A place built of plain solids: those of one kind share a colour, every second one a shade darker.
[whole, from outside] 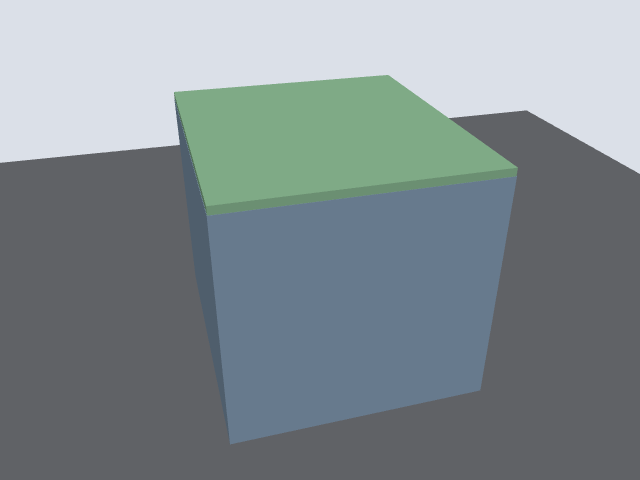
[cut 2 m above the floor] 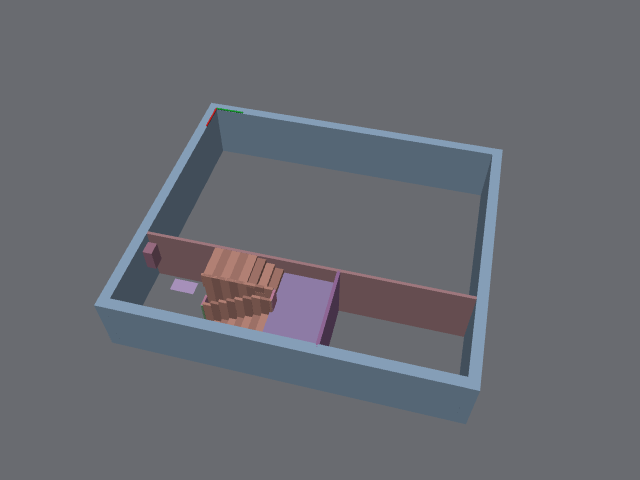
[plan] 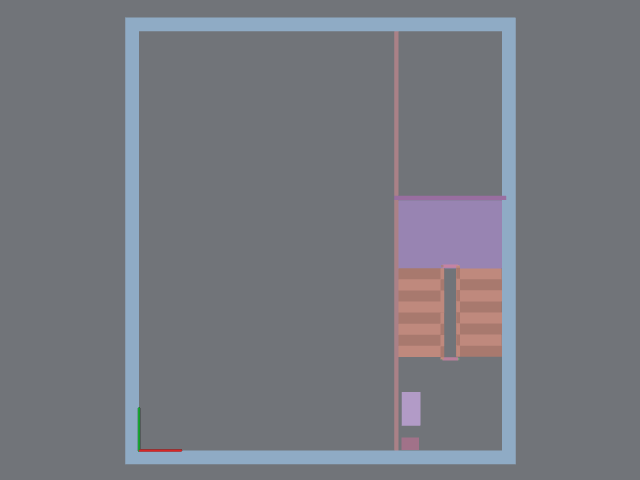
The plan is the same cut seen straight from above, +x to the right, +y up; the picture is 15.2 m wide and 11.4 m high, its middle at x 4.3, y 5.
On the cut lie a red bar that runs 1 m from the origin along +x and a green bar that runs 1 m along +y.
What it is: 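A small block of dwellings, 8.6 m wide and 10.0 m deep inside, its common dog-leg stair of 18 risers of 160 mm a storey on goings of 263 mm, 1.09 m wide flights and a well of 0.28 m; the dwelling on the second floor; a hall, a living room, a kitchen, a bedroom, the bathroom shut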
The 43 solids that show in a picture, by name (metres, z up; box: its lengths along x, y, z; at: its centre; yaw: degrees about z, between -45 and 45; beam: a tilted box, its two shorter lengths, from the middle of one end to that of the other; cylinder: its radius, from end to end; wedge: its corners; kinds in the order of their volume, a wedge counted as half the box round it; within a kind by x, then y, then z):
{
 "wall_1": {"box": [0.33, 10.61, 8.67], "at": [-0.16, 4.98, 4.28]},
 "wall_2": {"box": [9.28, 0.33, 8.67], "at": [4.31, -0.16, 4.28]},
 "wall_3": {"box": [9.28, 0.33, 8.67], "at": [4.31, 10.12, 4.28]},
 "wall_4": {"box": [0.33, 10.61, 8.67], "at": [8.79, 4.98, 4.28]},
 "roof_slab_1": {"box": [9.26, 10.59, 0.44], "at": [4.31, 4.98, 8.68]},
 "piece_1": {"box": [1.09, 0.27, 2.76], "at": [6.71, 2.35, 1.33]},
 "piece_2": {"box": [1.09, 0.27, 2.6], "at": [6.71, 2.62, 1.25]},
 "piece_3": {"box": [1.09, 0.27, 2.44], "at": [6.71, 2.88, 1.17]},
 "piece_4": {"box": [1.09, 0.27, 2.28], "at": [6.71, 3.14, 1.09]},
 "piece_5": {"box": [1.09, 0.27, 2.12], "at": [6.71, 3.41, 1.01]},
 "piece_6": {"box": [1.09, 0.27, 1.96], "at": [6.71, 3.67, 0.93]},
 "piece_7": {"box": [1.09, 0.27, 1.81], "at": [6.71, 3.93, 0.85]},
 "piece_8": {"box": [1.09, 0.27, 1.65], "at": [6.71, 4.19, 0.77]},
 "piece_9": {"box": [0.09, 0.26, 2.2], "at": [7.2, 2.35, 2.53]},
 "piece_10": {"box": [0.09, 0.26, 2.04], "at": [7.2, 2.61, 2.45]},
 "piece_11": {"box": [0.09, 0.26, 1.88], "at": [7.2, 2.88, 2.37]},
 "piece_12": {"box": [0.09, 0.26, 1.72], "at": [7.2, 3.14, 2.29]},
 "piece_13": {"box": [0.09, 0.26, 1.4], "at": [7.2, 3.67, 2.14]},
 "piece_14": {"box": [0.09, 0.26, 1.24], "at": [7.2, 3.93, 2.06]},
 "piece_15": {"box": [0.09, 0.26, 1.08], "at": [7.2, 4.2, 1.98]},
 "piece_16": {"box": [0.09, 0.26, 1.13], "at": [7.58, 2.36, 0.51]},
 "piece_17": {"box": [0.09, 0.26, 1.29], "at": [7.58, 2.62, 0.59]},
 "piece_18": {"box": [0.09, 0.26, 1.45], "at": [7.58, 2.89, 0.67]},
 "piece_19": {"box": [0.09, 0.26, 1.61], "at": [7.58, 3.15, 0.75]},
 "piece_20": {"box": [0.09, 0.26, 1.77], "at": [7.58, 3.42, 0.83]},
 "piece_21": {"box": [0.09, 0.26, 1.93], "at": [7.58, 3.68, 0.91]},
 "piece_22": {"box": [0.09, 0.26, 2.09], "at": [7.58, 3.94, 0.99]},
 "piece_23": {"box": [0.09, 0.26, 2.25], "at": [7.58, 4.21, 1.07]},
 "piece_24": {"box": [1.09, 0.27, 0.21], "at": [8.08, 2.36, 0.05]},
 "piece_25": {"box": [1.09, 0.27, 0.37], "at": [8.08, 2.62, 0.13]},
 "piece_26": {"box": [1.09, 0.27, 0.53], "at": [8.08, 2.89, 0.21]},
 "piece_27": {"box": [1.09, 0.27, 0.69], "at": [8.08, 3.15, 0.29]},
 "piece_28": {"box": [1.09, 0.27, 0.85], "at": [8.08, 3.41, 0.37]},
 "piece_29": {"box": [1.09, 0.27, 1.01], "at": [8.08, 3.68, 0.45]},
 "piece_30": {"box": [1.09, 0.27, 1.17], "at": [8.08, 3.94, 0.53]},
 "piece_31": {"box": [1.09, 0.27, 1.33], "at": [8.08, 4.2, 0.61]},
 "half_1": {"box": [2.46, 1.62, 1.49], "at": [7.39, 5.13, 0.69]},
 "core_wall_low_1": {"box": [0.1, 9.96, 5.63], "at": [6.11, 4.98, 2.77]},
 "core_wall_back_1": {"box": [2.66, 0.1, 8.51], "at": [7.39, 6.0, 4.2]},
 "letter_boxes_1": {"box": [0.42, 0.3, 0.75], "at": [6.44, 0.16, 1.32]},
 "ground_whole_1": {"box": [0.38, 0.08, 1.0], "at": [7.39, 2.18, 0.45]},
 "whole_1": {"box": [0.38, 0.08, 0.95], "at": [7.39, 4.38, 1.91]},
 "laid_doormat_1": {"box": [0.45, 0.8, 0.05], "at": [6.46, 0.99, -0.02]}
}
